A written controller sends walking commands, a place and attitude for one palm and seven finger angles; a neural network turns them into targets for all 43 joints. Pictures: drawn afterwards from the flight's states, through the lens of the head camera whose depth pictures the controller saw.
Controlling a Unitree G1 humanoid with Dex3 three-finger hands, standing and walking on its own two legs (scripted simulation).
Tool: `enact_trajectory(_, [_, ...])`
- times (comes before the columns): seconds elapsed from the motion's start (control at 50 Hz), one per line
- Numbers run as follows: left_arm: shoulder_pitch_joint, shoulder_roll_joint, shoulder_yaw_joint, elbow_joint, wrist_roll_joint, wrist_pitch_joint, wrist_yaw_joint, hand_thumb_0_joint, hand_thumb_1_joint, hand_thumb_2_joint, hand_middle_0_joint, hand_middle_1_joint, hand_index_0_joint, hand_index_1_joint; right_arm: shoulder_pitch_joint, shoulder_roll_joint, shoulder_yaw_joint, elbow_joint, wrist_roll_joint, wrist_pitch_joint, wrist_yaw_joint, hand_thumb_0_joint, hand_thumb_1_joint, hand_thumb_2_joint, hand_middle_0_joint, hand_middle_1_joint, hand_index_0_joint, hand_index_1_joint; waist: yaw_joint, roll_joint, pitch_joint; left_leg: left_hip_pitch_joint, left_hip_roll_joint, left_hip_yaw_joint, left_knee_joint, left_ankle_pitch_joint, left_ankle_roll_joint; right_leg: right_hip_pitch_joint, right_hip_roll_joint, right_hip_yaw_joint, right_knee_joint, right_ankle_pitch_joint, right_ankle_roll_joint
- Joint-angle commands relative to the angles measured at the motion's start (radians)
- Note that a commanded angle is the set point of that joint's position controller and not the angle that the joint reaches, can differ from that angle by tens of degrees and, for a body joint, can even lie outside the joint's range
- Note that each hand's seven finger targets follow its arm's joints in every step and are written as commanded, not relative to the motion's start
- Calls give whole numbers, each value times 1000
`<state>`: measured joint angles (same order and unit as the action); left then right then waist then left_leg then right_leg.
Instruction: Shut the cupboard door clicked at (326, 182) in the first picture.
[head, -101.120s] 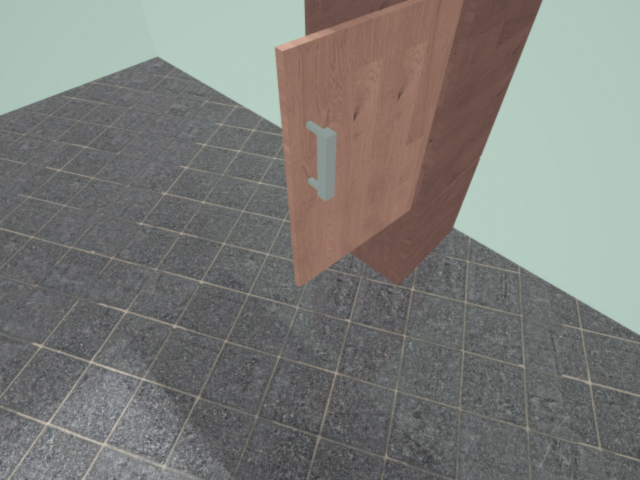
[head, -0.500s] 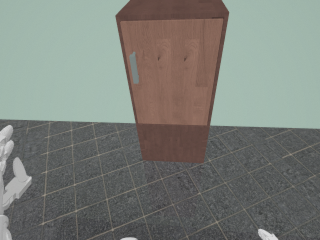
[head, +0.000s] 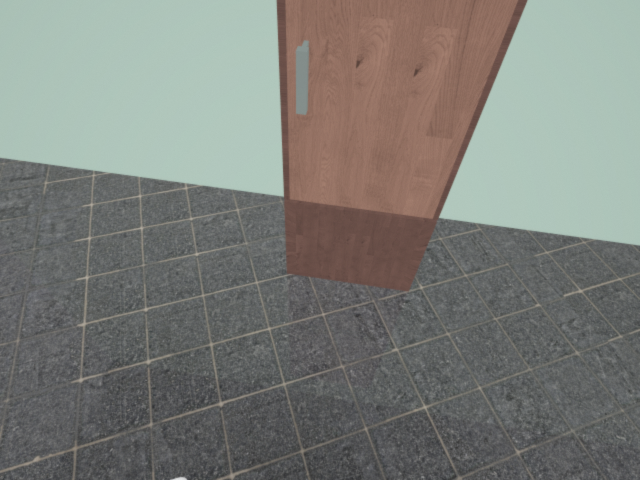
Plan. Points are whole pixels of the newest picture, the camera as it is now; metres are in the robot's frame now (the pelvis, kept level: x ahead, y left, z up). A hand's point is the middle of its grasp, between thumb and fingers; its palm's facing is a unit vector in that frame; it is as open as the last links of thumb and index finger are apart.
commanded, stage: let the arm hang, fingers relaxed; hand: left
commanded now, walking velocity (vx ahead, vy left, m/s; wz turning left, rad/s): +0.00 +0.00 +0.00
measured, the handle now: (303, 77) +0.87 +0.09 +0.06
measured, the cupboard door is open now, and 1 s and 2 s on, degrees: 0 0 0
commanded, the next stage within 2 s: look to check the result in 0.76 s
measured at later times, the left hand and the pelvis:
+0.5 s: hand out of the picture -0.01 +0.21 -0.16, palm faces +0.00 -0.98 -0.20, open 7.3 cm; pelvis -0.01 +0.03 +0.01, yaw -2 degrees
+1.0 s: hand out of the picture -0.02 +0.19 -0.16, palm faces -0.02 -0.98 -0.17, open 7.3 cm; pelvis -0.01 +0.03 +0.01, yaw -3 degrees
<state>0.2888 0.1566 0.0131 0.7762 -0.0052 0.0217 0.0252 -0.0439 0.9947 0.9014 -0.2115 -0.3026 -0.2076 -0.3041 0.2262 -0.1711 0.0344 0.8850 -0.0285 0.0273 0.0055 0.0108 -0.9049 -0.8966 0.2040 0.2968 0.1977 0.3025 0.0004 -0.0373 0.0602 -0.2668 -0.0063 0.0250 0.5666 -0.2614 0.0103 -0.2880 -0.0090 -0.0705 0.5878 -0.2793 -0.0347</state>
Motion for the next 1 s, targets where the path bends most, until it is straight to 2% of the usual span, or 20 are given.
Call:
enact_trajectory(0.0, [10, 133, 35, 37, 23, -25, 3, 0, 900, 900, -200, -300, -200, -300, 0, -116, -48, -1, -1, -31, -22, 0, -900, -900, 200, 300, 200, 300, 1, 232, -127, 39, 97, -100, -191, 96, 22, 117, -73, 135, -209, 105, -4])
enact_trajectory(0.02, [15, 141, 31, 72, 21, -21, 1, 0, 900, 900, -200, -300, -200, -300, -2, -118, -46, 18, 0, -27, -23, 0, -900, -900, 200, 300, 200, 300, 8, 257, -101, 5, 98, -101, -223, 34, 23, 139, -66, 129, -213, 92, -3])
enact_trajectory(0.06, [25, 139, 29, 124, 22, -22, -1, 0, 900, 900, -200, -300, -200, -300, 16, -117, -52, 45, 4, -26, -27, 0, -900, -900, 200, 300, 200, 300, 12, 184, -70, -12, 103, -104, -245, 7, 23, 153, -66, 120, -236, 105, -7])
enact_trajectory(0.12, [17, 135, 20, 191, 21, -24, -4, 0, 900, 900, -200, -300, -200, -300, 56, -124, -52, 88, 6, -27, -30, 0, -900, -900, 200, 300, 200, 300, 2, 76, -45, -6, 108, -107, -281, -37, 23, 150, -71, 125, -264, 77, -5])
enact_trajectory(0.2, [28, 137, 14, 255, 21, -24, -4, 0, 900, 900, -200, -300, -200, -300, 85, -126, -51, 133, 9, -31, -31, 0, -900, -900, 200, 300, 200, 300, 2, 32, -6, 2, 111, -112, -309, -53, 27, 133, -77, 125, -277, 62, -1])
enact_trajectory(0.26, [45, 139, 12, 287, 21, -26, -1, 0, 900, 900, -200, -300, -200, -300, 103, -132, -52, 158, 13, -33, -33, 0, -900, -900, 200, 300, 200, 300, 2, 38, 3, 23, 110, -105, -312, -42, 29, 119, -77, 126, -279, 70, -1])
enact_trajectory(0.34, [55, 123, 7, 318, 22, -23, 1, 0, 900, 900, -200, -300, -200, -300, 120, -115, -50, 184, 12, -31, -35, 0, -900, -900, 200, 300, 200, 300, -1, 42, 37, 2, 112, -108, -335, -93, 28, 105, -74, 125, -274, 57, 5])
enact_trajectory(0.46, [82, 106, 6, 339, 24, -23, 6, 0, 900, 900, -200, -300, -200, -300, 136, -98, -51, 201, 15, -33, -38, 0, -900, -900, 200, 300, 200, 300, 3, 35, 52, 8, 114, -109, -341, -95, 32, 83, -71, 121, -258, 69, 10])
enact_trajectory(0.62, [92, 75, 6, 349, 25, -27, 10, 0, 900, 900, -200, -300, -200, -300, 153, -65, -51, 213, 14, -36, -40, 0, -900, -900, 200, 300, 200, 300, -4, 56, 50, 15, 107, -96, -332, -74, 31, 71, -72, 129, -250, 86, 10])
enact_trajectory(0.72, [97, 69, 9, 349, 25, -30, 11, 0, 900, 900, -200, -300, -200, -300, 161, -52, -53, 216, 14, -36, -41, 0, -900, -900, 200, 300, 200, 300, -5, 40, 51, 19, 100, -87, -317, -66, 32, 64, -74, 133, -259, 77, 9])
enact_trajectory(0.98, [86, 79, 11, 349, 24, -36, 12, 0, 900, 900, -200, -300, -200, -300, 160, -60, -56, 218, 15, -36, -41, 0, -900, -900, 200, 300, 200, 300, -11, 44, 34, 52, 103, -72, -296, -25, 30, 57, -75, 146, -268, 76, 1])
